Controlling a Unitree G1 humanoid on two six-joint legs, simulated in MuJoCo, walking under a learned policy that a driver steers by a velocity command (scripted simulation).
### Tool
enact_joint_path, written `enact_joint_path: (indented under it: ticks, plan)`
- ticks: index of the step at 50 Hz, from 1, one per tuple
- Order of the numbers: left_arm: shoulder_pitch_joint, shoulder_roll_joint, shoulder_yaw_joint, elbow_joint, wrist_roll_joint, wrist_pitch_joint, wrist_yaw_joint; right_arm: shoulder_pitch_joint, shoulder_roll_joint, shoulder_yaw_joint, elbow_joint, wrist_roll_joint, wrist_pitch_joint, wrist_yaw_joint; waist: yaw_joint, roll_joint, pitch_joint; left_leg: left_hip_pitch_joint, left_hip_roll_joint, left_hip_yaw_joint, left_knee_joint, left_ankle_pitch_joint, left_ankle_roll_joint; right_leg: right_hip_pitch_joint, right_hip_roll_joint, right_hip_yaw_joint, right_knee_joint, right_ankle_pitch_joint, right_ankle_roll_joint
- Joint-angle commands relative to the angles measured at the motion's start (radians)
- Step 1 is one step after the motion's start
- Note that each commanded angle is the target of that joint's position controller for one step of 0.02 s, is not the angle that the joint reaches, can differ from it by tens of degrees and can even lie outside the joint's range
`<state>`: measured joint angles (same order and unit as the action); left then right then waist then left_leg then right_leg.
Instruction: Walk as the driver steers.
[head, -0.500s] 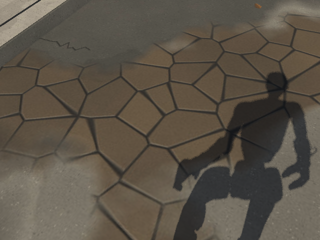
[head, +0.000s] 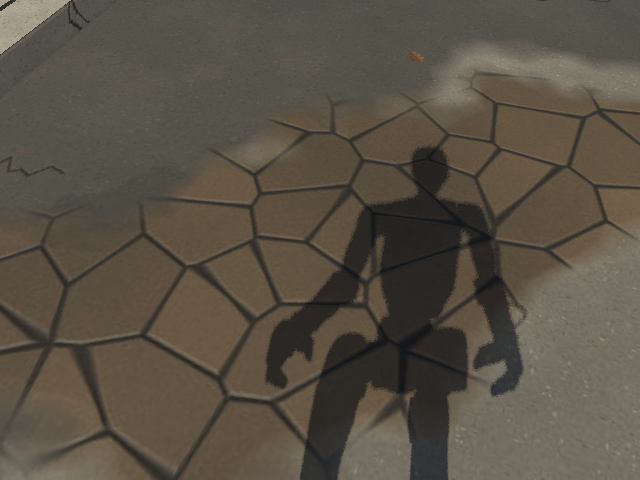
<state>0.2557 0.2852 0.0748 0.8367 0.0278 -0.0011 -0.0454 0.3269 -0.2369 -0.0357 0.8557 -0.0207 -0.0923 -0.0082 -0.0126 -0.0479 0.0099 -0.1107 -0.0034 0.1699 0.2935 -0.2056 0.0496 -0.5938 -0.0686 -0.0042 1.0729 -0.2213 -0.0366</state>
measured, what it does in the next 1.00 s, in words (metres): walks ahead, turning right: right foot, then left foot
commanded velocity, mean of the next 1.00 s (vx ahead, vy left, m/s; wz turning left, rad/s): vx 0.50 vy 0.00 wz -0.48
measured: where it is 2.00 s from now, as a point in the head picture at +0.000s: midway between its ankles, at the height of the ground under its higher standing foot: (471, 302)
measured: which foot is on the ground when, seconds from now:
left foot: down 0.00-0.28, up 0.30-0.78, down 0.80-1.00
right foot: up 0.00-0.26, down 0.28-0.82, up 0.84-1.00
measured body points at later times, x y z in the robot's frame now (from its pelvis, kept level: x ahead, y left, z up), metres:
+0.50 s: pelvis +0.25 -0.08 -0.01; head +0.28 -0.09 +0.44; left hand +0.39 +0.18 -0.13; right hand +0.31 -0.36 -0.12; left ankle +0.33 +0.08 -0.67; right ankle +0.25 -0.12 -0.75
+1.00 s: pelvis +0.53 -0.12 +0.00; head +0.56 -0.11 +0.44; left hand +0.75 +0.07 -0.13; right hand +0.46 -0.39 -0.12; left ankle +0.59 -0.05 -0.75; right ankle +0.44 -0.21 -0.67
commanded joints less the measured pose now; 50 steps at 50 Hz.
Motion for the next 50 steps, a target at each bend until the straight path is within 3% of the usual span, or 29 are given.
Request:
enact_joint_path:
  ticks: [1,5,9,11,12,13,14,15,16,17,18,19,21,23,28,34,37,39,40,41,42,43,44,45,47,50]
  plan:
    - [-0.042,0.007,-0.002,-0.073,0.005,0.003,-0.015,0.006,-0.100,-0.024,-0.035,0.002,-0.021,-0.004,0.014,0.125,0.042,0.050,0.275,-0.126,-0.161,0.250,0.107,-0.138,-0.038,0.022,-0.044,0.100,0.017]
    - [-0.182,-0.009,-0.020,-0.125,0.006,-0.002,-0.031,0.027,-0.121,-0.030,-0.014,0.000,-0.018,-0.005,-0.012,0.127,0.078,0.049,0.260,-0.018,-0.157,0.287,0.091,-0.071,-0.024,-0.041,-0.281,0.213,0.001]
    - [-0.252,0.009,-0.022,-0.165,0.013,-0.003,-0.036,0.079,-0.156,-0.041,0.016,-0.002,-0.001,-0.011,-0.028,0.120,0.090,0.154,0.285,0.045,-0.084,0.473,0.068,-0.015,0.016,-0.115,-0.407,0.121,-0.058]
    - [-0.211,0.026,-0.013,-0.162,0.016,-0.002,-0.026,0.078,-0.187,-0.048,0.023,-0.003,0.012,-0.015,-0.002,0.142,0.047,0.205,0.286,0.080,0.057,0.796,0.053,0.077,0.081,-0.158,-0.431,0.014,-0.100]
    - [-0.138,0.041,-0.004,-0.145,0.016,-0.006,-0.019,0.076,-0.205,-0.053,0.025,-0.004,0.023,-0.016,0.032,0.147,-0.001,0.217,0.285,0.091,0.190,0.918,0.051,0.159,0.122,-0.170,-0.445,-0.041,-0.125]
    - [-0.009,0.060,0.010,-0.108,0.018,-0.016,-0.008,0.067,-0.216,-0.055,0.021,0.000,0.034,-0.015,0.091,0.128,-0.077,0.171,0.274,0.103,0.389,0.892,0.039,0.319,0.161,-0.164,-0.506,-0.034,-0.154]
    - [0.159,0.124,0.038,-0.056,0.029,-0.023,0.010,0.059,-0.201,-0.050,0.000,-0.002,0.036,-0.012,0.164,0.053,-0.177,-0.014,0.247,0.108,0.671,0.640,0.005,0.579,0.100,-0.034,-0.566,-0.061,-0.196]
    - [0.142,0.265,0.071,-0.065,0.024,-0.020,0.023,0.099,-0.067,-0.022,-0.075,0.005,0.028,0.006,0.090,-0.201,-0.251,-0.469,0.069,0.082,1.036,-0.249,-0.060,0.885,-0.216,0.486,-0.629,-0.079,-0.333]
    - [0.177,0.274,0.074,-0.087,-0.012,-0.009,0.025,-0.018,-0.144,-0.035,-0.112,-0.004,0.017,0.011,0.145,-0.075,-0.316,-0.605,-0.007,-0.158,1.162,-0.332,-0.070,0.915,-0.277,0.776,-0.775,-0.039,-0.381]
    - [0.132,0.248,0.068,-0.071,-0.015,-0.005,0.034,-0.090,-0.137,-0.032,-0.135,0.006,0.006,0.015,0.123,-0.015,-0.174,-0.681,0.057,-0.202,1.144,-0.225,-0.056,0.830,-0.259,0.601,-0.785,0.037,-0.354]
    - [0.087,0.184,0.051,-0.067,-0.021,-0.008,0.039,-0.077,-0.126,-0.024,-0.126,0.009,-0.005,0.013,0.081,0.037,-0.076,-0.639,0.097,-0.197,1.043,-0.142,-0.050,0.683,-0.221,0.488,-0.791,0.150,-0.316]
    - [0.042,0.144,0.040,-0.071,-0.022,-0.015,0.042,-0.064,-0.124,-0.025,-0.114,0.000,-0.001,0.010,0.037,0.061,-0.027,-0.573,0.121,-0.201,0.964,-0.122,-0.053,0.573,-0.163,0.402,-0.801,0.244,-0.277]
    - [-0.002,0.104,0.023,-0.082,-0.029,-0.030,0.041,-0.019,-0.121,-0.025,-0.105,-0.027,0.035,0.012,-0.014,0.043,-0.035,-0.457,0.130,-0.206,0.887,-0.121,-0.074,0.457,-0.102,0.309,-0.825,0.353,-0.258]
    - [0.023,0.121,0.027,-0.074,-0.030,-0.048,0.035,-0.026,-0.101,-0.021,-0.114,-0.030,0.059,0.019,-0.023,0.044,-0.037,-0.449,0.122,-0.187,0.822,-0.104,-0.091,0.420,-0.071,0.273,-0.841,0.388,-0.262]
    - [0.116,0.139,0.033,-0.059,-0.028,-0.052,0.034,-0.224,-0.093,-0.014,-0.180,-0.024,0.067,0.025,0.042,0.006,0.024,-0.551,0.109,-0.179,0.578,0.088,-0.115,0.442,-0.035,0.289,-0.876,0.266,-0.225]
    - [0.207,0.156,0.037,-0.051,-0.016,-0.048,0.045,-0.387,-0.099,-0.002,-0.242,-0.010,0.048,0.034,0.108,-0.015,0.024,-0.539,0.046,-0.182,0.364,0.160,-0.101,0.564,-0.048,0.338,-0.784,0.394,-0.199]
    - [0.174,0.163,0.035,-0.058,-0.012,-0.052,0.054,-0.323,-0.119,-0.006,-0.233,-0.009,0.034,0.032,0.067,-0.036,0.015,-0.378,0.023,-0.181,0.262,0.114,-0.059,0.556,-0.072,0.354,-0.737,0.455,-0.153]
    - [0.145,0.165,0.031,-0.054,-0.014,-0.060,0.051,-0.143,-0.148,-0.024,-0.175,-0.013,0.022,0.018,-0.020,-0.011,-0.049,-0.127,-0.023,-0.148,0.180,0.072,-0.017,0.525,-0.031,0.317,-0.563,0.618,-0.115]
    - [0.149,0.137,0.021,-0.054,-0.019,-0.067,0.045,-0.017,-0.188,-0.038,-0.149,-0.025,0.009,0.006,-0.078,0.044,-0.136,0.066,0.058,-0.223,0.151,0.042,0.021,0.450,0.030,0.262,-0.359,0.542,-0.091]
    - [0.194,0.054,-0.002,-0.085,-0.036,-0.073,0.043,0.114,-0.270,-0.052,-0.149,-0.046,0.006,-0.009,-0.098,0.183,-0.278,0.295,0.311,-0.560,0.105,-0.156,0.091,0.266,0.119,0.170,-0.055,0.183,-0.058]
    - [0.286,0.064,0.000,-0.088,-0.034,-0.069,0.041,0.098,-0.318,-0.071,-0.118,-0.027,0.023,-0.001,-0.029,0.385,-0.300,0.343,0.433,-0.975,-0.046,-0.205,0.189,0.050,0.222,0.117,0.113,-0.297,-0.042]
    - [0.237,0.112,0.004,-0.059,-0.006,-0.056,0.047,0.005,-0.219,-0.054,-0.140,-0.012,0.032,0.008,-0.007,0.174,-0.133,0.216,0.404,-0.890,-0.048,-0.311,0.187,-0.027,0.143,0.155,0.185,-0.233,-0.049]
    - [0.146,0.107,0.001,-0.068,0.001,-0.055,0.036,-0.049,-0.150,-0.037,-0.146,-0.004,0.030,0.014,-0.014,0.076,-0.040,0.101,0.345,-0.729,-0.056,-0.267,0.171,-0.018,0.114,0.148,0.157,-0.161,-0.046]
    - [0.112,0.089,-0.003,-0.077,-0.002,-0.054,0.029,-0.076,-0.120,-0.028,-0.138,-0.009,0.027,0.015,0.004,0.075,0.002,0.030,0.291,-0.607,-0.079,-0.156,0.142,0.002,0.084,0.139,0.100,-0.123,-0.043]
    - [0.107,0.074,-0.010,-0.074,0.013,-0.038,0.017,-0.056,-0.113,-0.022,-0.105,-0.006,0.011,0.013,0.022,0.139,0.009,-0.023,0.226,-0.463,-0.097,0.045,0.118,0.050,0.062,0.121,0.037,-0.097,-0.025]
    - [0.076,0.065,-0.015,-0.083,0.016,-0.029,0.010,-0.002,-0.131,-0.027,-0.066,0.010,-0.013,0.022,0.030,0.142,-0.005,-0.002,0.219,-0.384,-0.117,0.221,0.144,0.016,0.056,0.091,-0.002,-0.056,-0.005]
